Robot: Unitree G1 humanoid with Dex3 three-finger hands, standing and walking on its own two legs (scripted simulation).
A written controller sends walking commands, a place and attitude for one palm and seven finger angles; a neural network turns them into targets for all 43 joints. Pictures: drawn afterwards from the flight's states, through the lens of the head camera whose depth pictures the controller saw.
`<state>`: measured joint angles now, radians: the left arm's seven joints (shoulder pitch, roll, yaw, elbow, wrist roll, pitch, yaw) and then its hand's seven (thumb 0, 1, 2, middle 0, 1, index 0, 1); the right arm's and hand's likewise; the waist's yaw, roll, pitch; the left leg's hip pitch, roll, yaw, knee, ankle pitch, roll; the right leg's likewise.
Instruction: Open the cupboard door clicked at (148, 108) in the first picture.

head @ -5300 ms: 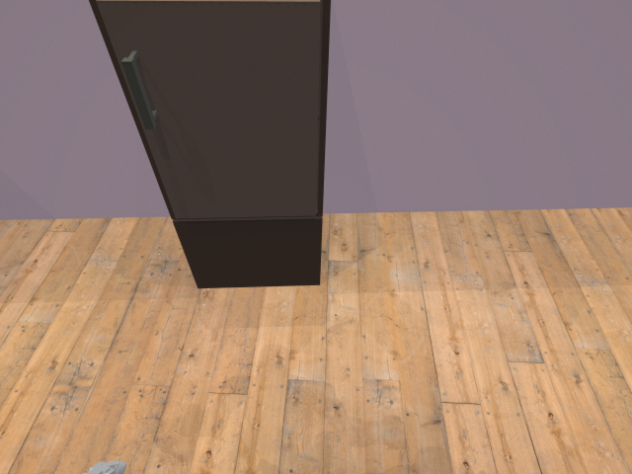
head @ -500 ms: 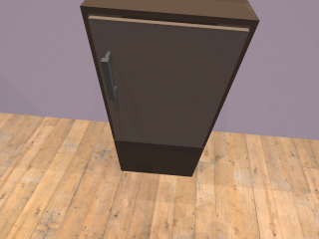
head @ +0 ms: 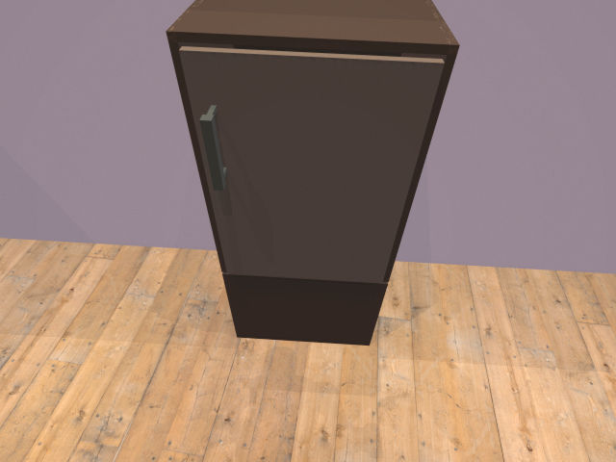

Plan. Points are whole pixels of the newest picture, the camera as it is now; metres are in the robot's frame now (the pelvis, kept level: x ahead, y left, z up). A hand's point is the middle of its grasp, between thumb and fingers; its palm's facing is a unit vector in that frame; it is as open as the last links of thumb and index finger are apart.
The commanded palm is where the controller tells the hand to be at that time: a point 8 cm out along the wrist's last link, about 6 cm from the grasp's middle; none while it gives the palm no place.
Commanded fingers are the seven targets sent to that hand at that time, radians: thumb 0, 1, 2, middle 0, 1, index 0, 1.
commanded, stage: come to a stop and stand still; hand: left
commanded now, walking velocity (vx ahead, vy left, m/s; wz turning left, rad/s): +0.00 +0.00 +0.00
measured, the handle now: (216, 149) +0.63 +0.21 +0.07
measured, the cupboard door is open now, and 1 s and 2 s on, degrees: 0 0 0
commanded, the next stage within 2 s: look again from close up in 0.38 s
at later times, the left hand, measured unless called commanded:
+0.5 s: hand out of the picture -0.07 +0.18 -0.17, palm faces +0.04 -0.98 -0.17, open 7.4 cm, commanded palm none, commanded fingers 0.00 0.90 0.90 -0.20 -0.30 -0.20 -0.30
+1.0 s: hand out of the picture -0.01 +0.17 -0.16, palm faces +0.02 -0.98 -0.18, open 7.4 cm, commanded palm none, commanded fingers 0.00 0.90 0.90 -0.20 -0.30 -0.20 -0.30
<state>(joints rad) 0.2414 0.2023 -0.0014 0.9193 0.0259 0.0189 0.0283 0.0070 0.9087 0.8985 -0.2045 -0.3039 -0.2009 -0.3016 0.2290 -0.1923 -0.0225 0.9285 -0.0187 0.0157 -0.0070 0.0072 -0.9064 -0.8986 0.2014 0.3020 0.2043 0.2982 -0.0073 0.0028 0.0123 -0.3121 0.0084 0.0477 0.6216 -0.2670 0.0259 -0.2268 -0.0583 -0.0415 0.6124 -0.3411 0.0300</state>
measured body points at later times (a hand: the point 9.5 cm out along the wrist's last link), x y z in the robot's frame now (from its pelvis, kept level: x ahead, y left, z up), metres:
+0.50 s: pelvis -0.03 +0.00 +0.01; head -0.03 +0.02 +0.46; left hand -0.07 +0.23 -0.15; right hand -0.03 -0.23 -0.14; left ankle +0.04 +0.10 -0.73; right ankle +0.00 -0.14 -0.73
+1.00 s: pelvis -0.01 +0.00 +0.01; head -0.01 +0.01 +0.46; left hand -0.01 +0.23 -0.15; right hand +0.02 -0.24 -0.14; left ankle +0.04 +0.10 -0.73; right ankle +0.00 -0.14 -0.73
